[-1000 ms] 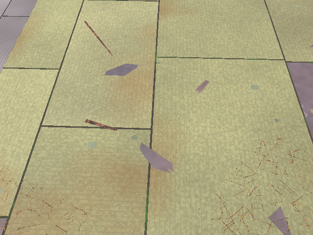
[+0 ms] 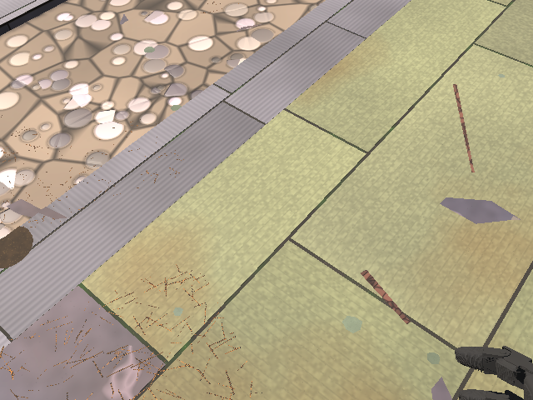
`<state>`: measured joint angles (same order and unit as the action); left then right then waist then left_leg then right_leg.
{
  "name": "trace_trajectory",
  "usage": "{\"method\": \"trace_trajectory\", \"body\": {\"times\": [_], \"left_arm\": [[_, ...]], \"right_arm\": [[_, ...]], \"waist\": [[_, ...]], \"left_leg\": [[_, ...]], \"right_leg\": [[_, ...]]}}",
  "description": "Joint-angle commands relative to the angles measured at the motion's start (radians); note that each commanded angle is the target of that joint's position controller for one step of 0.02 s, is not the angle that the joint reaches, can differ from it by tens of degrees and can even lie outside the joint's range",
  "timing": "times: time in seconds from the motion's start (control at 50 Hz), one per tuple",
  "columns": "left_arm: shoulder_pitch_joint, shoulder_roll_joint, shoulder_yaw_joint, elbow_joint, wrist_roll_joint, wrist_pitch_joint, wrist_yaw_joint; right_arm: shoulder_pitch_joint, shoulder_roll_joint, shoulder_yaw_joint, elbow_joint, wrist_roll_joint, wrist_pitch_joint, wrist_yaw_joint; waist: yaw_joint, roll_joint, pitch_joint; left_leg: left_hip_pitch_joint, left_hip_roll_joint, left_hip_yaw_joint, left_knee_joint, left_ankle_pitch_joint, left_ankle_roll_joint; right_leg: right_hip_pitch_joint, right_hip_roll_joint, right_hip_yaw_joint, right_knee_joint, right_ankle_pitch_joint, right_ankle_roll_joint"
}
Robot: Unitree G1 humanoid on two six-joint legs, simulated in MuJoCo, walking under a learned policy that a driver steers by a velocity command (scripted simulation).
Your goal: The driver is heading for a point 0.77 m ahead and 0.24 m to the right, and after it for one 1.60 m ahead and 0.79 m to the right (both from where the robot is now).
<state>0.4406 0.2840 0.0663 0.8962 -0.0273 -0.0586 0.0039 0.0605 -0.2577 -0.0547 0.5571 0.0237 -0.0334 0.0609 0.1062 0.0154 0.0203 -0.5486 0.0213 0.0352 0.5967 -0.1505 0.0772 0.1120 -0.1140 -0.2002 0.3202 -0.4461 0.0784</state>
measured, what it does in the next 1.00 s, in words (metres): walks ahead, turning right: left foot, then right foot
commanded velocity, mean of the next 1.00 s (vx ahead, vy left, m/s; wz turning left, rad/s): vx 0.50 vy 0.00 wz -0.26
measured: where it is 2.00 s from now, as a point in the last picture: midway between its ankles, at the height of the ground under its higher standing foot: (441, 210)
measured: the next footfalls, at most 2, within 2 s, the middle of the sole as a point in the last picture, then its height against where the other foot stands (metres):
left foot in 0.02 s outside the picture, level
right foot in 0.54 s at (358, 392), level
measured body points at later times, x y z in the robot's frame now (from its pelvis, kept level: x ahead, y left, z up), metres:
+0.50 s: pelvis +0.28 +0.00 +0.01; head +0.31 +0.00 +0.45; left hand +0.49 +0.23 -0.08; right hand +0.31 -0.29 -0.11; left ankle +0.12 +0.12 -0.72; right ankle +0.45 -0.12 -0.70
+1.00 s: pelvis +0.57 -0.04 +0.01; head +0.60 -0.07 +0.46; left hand +0.72 +0.22 -0.09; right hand +0.71 -0.35 -0.06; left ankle +0.77 +0.04 -0.70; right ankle +0.44 -0.11 -0.72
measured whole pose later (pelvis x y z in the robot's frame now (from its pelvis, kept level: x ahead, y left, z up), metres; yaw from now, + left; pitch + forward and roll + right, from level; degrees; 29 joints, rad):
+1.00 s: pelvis +0.57 -0.04 +0.01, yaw -21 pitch +3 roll +0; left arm 0.37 0.30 0.07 0.71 -0.02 -0.03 0.01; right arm 0.04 -0.28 -0.03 0.67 0.00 -0.11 0.02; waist 0.08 0.03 0.01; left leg -0.53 0.00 -0.09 0.49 -0.01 -0.04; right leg -0.10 0.11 0.21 0.44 -0.37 -0.07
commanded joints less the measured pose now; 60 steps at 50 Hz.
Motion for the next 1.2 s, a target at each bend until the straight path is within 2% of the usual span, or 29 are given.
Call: {"method": "trace_trajectory", "body": {"times": [0.02, 0.04, 0.06, 0.08, 0.12, 0.14, 0.18, 0.26, 0.36, 0.46, 0.5, 0.54, 0.56, 0.58, 0.6, 0.62, 0.64, 0.66, 0.68, 0.74, 0.86, 0.96, 1.02, 1.04, 1.06, 1.08, 1.1, 1.14, 1.2], "left_arm": [[-0.046, 0.184, 0.028, -0.068, 0.009, -0.013, 0.011], [0.048, 0.033, -0.023, -0.124, 0.039, -0.036, -0.003], [-0.032, 0.116, -0.004, -0.108, 0.001, -0.067, -0.009], [-0.135, 0.159, 0.012, -0.152, -0.032, -0.075, -0.011], [-0.181, 0.137, 0.008, -0.154, 0.005, -0.074, -0.001], [-0.150, 0.134, 0.012, -0.147, 0.011, -0.061, -0.004], [-0.109, 0.097, 0.006, -0.135, 0.010, -0.035, -0.010], [-0.195, 0.070, -0.003, -0.161, 0.022, -0.014, -0.010], [-0.359, 0.050, -0.019, -0.203, 0.005, -0.026, -0.038], [-0.438, 0.068, -0.014, -0.270, 0.008, -0.026, -0.067], [-0.385, 0.094, 0.000, -0.278, 0.013, -0.022, -0.072], [-0.143, 0.176, 0.047, -0.231, 0.013, -0.013, -0.059], [0.001, 0.270, 0.073, -0.217, 0.010, -0.005, -0.041], [-0.019, 0.319, 0.073, -0.224, 0.004, -0.014, -0.050], [0.009, 0.220, 0.052, -0.236, 0.002, -0.015, -0.050], [-0.035, 0.189, 0.043, -0.238, 0.008, -0.016, -0.045], [-0.095, 0.180, 0.040, -0.253, 0.010, -0.015, -0.041], [-0.150, 0.157, 0.032, -0.268, 0.017, -0.013, -0.038], [-0.178, 0.142, 0.025, -0.286, 0.030, -0.013, -0.033], [-0.188, 0.146, 0.027, -0.288, 0.022, -0.017, -0.020], [-0.115, 0.175, 0.038, -0.257, 0.007, -0.001, 0.008], [-0.064, 0.168, 0.040, -0.234, 0.000, 0.019, 0.014], [-0.101, 0.143, 0.035, -0.247, 0.005, 0.026, 0.014], [-0.114, 0.091, 0.016, -0.265, 0.013, 0.022, 0.009], [-0.004, 0.032, -0.002, -0.283, 0.000, 0.013, 0.011], [0.027, 0.077, -0.004, -0.295, -0.008, 0.007, 0.013], [-0.044, 0.158, 0.018, -0.286, -0.012, 0.012, 0.012], [-0.167, 0.159, 0.026, -0.315, 0.009, 0.020, 0.008], [-0.154, 0.104, 0.023, -0.319, -0.003, 0.035, -0.006]], "right_arm": [[0.352, -0.215, -0.098, 0.020, -0.003, -0.003, -0.027], [0.377, -0.337, -0.107, 0.034, -0.008, -0.007, -0.037], [0.422, -0.256, -0.083, 0.031, -0.016, -0.015, -0.037], [0.372, -0.211, -0.065, 0.053, -0.022, -0.026, -0.031], [0.245, -0.150, -0.044, 0.058, -0.014, -0.033, -0.030], [0.200, -0.122, -0.035, 0.052, -0.023, -0.037, -0.029], [0.165, -0.119, -0.036, 0.060, -0.023, -0.051, -0.030], [0.175, -0.141, -0.041, 0.104, -0.026, -0.070, -0.042], [0.231, -0.172, -0.046, 0.152, -0.026, -0.071, -0.053], [0.266, -0.193, -0.058, 0.195, -0.011, -0.048, -0.062], [0.245, -0.216, -0.064, 0.192, -0.011, -0.033, -0.071], [0.231, -0.213, -0.058, 0.181, -0.015, -0.015, -0.086], [0.270, -0.160, -0.034, 0.155, -0.041, -0.023, -0.094], [0.385, -0.045, 0.004, 0.125, -0.050, -0.053, -0.071], [0.271, -0.153, -0.014, 0.130, -0.017, -0.084, -0.053], [0.179, -0.176, -0.019, 0.099, 0.012, -0.100, -0.045], [0.139, -0.161, -0.012, 0.090, -0.002, -0.109, -0.051], [0.122, -0.164, -0.018, 0.089, -0.024, -0.108, -0.059], [0.142, -0.165, -0.023, 0.087, -0.028, -0.098, -0.060], [0.168, -0.137, -0.019, 0.092, -0.040, -0.068, -0.067], [-0.040, -0.087, 0.004, 0.053, -0.035, -0.072, -0.059], [-0.103, -0.132, -0.014, 0.034, -0.017, -0.094, -0.038], [0.040, -0.173, -0.043, 0.068, -0.016, -0.109, -0.043], [0.169, -0.215, -0.058, 0.080, -0.035, -0.114, -0.051], [0.303, -0.296, -0.080, 0.102, -0.050, -0.102, -0.057], [0.336, -0.262, -0.076, 0.124, -0.025, -0.091, -0.048], [0.291, -0.185, -0.055, 0.110, -0.017, -0.084, -0.052], [0.199, -0.137, -0.036, 0.107, -0.030, -0.070, -0.056], [0.156, -0.108, -0.027, 0.128, -0.032, -0.078, -0.058]], "waist": [[-0.281, -0.088, -0.206], [-0.181, 0.229, -0.364], [-0.247, 0.155, -0.477], [-0.241, 0.134, -0.309], [-0.166, 0.055, -0.140], [-0.122, 0.072, -0.111], [-0.079, 0.068, -0.089], [-0.079, 0.036, -0.005], [-0.154, 0.027, 0.052], [-0.172, 0.022, 0.067], [-0.135, 0.056, 0.008], [-0.007, 0.046, -0.144], [0.028, -0.104, -0.267], [-0.083, -0.315, -0.390], [0.005, -0.182, -0.404], [0.006, -0.130, -0.253], [-0.028, -0.017, -0.170], [-0.064, 0.009, -0.110], [-0.098, -0.024, -0.101], [-0.126, -0.050, -0.072], [-0.050, -0.089, -0.029], [-0.037, -0.117, -0.029], [-0.124, -0.151, -0.074], [-0.188, -0.102, -0.189], [-0.179, 0.131, -0.342], [-0.175, 0.293, -0.355], [-0.195, 0.167, -0.218], [-0.174, 0.060, -0.048], [-0.125, 0.112, -0.006]], "left_leg": [[0.706, 0.003, -0.070, -0.036, 0.063, 0.100], [1.023, 0.318, -0.633, -0.112, -0.092, 0.269], [1.002, 0.372, -0.816, -0.246, -0.116, 0.295], [0.899, 0.327, -0.629, -0.251, -0.012, 0.244], [0.605, 0.242, -0.405, -0.279, 0.128, 0.193], [0.501, 0.212, -0.346, -0.315, 0.169, 0.186], [0.404, 0.202, -0.302, -0.391, 0.169, 0.203], [0.355, 0.187, -0.175, -0.457, 0.213, 0.191], [0.391, 0.176, -0.040, -0.486, 0.161, 0.128], [0.611, 0.246, 0.004, -0.399, 0.272, 0.089], [0.654, 0.239, 0.039, -0.272, 0.599, 0.058], [0.566, 0.173, 0.111, 0.094, 0.803, 0.001], [0.318, 0.115, 0.126, 0.436, 0.447, -0.044], [-0.093, -0.100, -0.027, 0.741, -0.425, -0.099], [-0.198, -0.053, -0.169, 0.804, -0.407, -0.078], [-0.258, -0.012, -0.151, 0.777, -0.318, -0.059], [-0.232, 0.032, -0.140, 0.700, -0.243, -0.053], [-0.177, 0.058, -0.132, 0.617, -0.200, -0.060], [-0.112, 0.076, -0.140, 0.585, -0.173, -0.066], [-0.074, 0.080, -0.114, 0.472, -0.137, -0.110], [0.000, 0.008, -0.088, 0.049, 0.213, -0.152], [0.057, -0.031, -0.121, -0.105, 0.166, -0.122], [0.267, -0.026, -0.101, -0.178, 0.101, -0.059], [0.499, 0.093, -0.199, -0.149, 0.078, 0.001], [0.883, 0.319, -0.562, -0.162, -0.074, 0.148], [0.926, 0.413, -0.842, -0.259, -0.297, 0.191], [0.812, 0.376, -0.736, -0.287, -0.402, 0.150], [0.563, 0.293, -0.479, -0.327, -0.202, 0.104], [0.419, 0.225, -0.278, -0.396, -0.030, 0.095]], "right_leg": [[-0.371, -0.127, 0.028, 0.508, 0.856, -0.133], [-0.771, 0.049, 0.077, 0.901, -0.043, -0.068], [-0.833, 0.075, 0.280, 1.041, -0.142, -0.078], [-0.922, 0.032, 0.270, 1.066, -0.068, -0.088], [-0.868, -0.037, 0.251, 0.942, 0.075, -0.094], [-0.797, -0.057, 0.261, 0.906, 0.120, -0.093], [-0.739, -0.061, 0.255, 0.856, 0.160, -0.080], [-0.804, -0.061, 0.252, 0.671, 0.347, -0.046], [-0.755, 0.001, 0.216, 0.373, 0.593, -0.079], [-0.827, 0.037, 0.211, 0.272, 0.465, -0.137], [-0.723, 0.093, 0.151, 0.272, 0.354, -0.170], [-0.369, 0.178, 0.109, 0.239, 0.359, -0.225], [-0.060, -0.006, 0.395, 0.246, 0.429, -0.300], [0.253, -0.207, 0.968, 0.095, 0.188, -0.491], [0.278, -0.198, 1.004, 0.003, 0.074, -0.449], [0.165, -0.173, 0.861, -0.011, 0.118, -0.407], [0.015, -0.137, 0.761, -0.015, 0.213, -0.382], [-0.118, -0.105, 0.680, -0.030, 0.327, -0.372], [-0.199, -0.083, 0.642, -0.052, 0.398, -0.373], [-0.317, -0.049, 0.553, -0.091, 0.508, -0.386], [-0.382, 0.038, 0.455, -0.068, 0.433, -0.307], [-0.265, -0.008, 0.590, 0.033, 0.355, -0.281], [-0.262, 0.020, 0.618, 0.168, 0.422, -0.235], [-0.349, 0.069, 0.558, 0.377, 0.387, -0.199], [-0.680, 0.211, 0.407, 0.720, 0.118, -0.118], [-0.874, 0.182, 0.378, 0.906, -0.155, -0.099], [-0.932, 0.124, 0.391, 0.986, -0.072, -0.090], [-0.899, 0.063, 0.338, 0.948, 0.062, -0.085], [-0.813, 0.014, 0.310, 0.875, 0.131, -0.082]]}}
Keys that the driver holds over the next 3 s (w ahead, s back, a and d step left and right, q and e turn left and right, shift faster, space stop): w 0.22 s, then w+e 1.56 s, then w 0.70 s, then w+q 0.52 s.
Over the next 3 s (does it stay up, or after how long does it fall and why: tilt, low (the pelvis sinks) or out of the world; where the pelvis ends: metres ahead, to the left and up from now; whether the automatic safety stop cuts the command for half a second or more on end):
stays up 1.35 -0.79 0.01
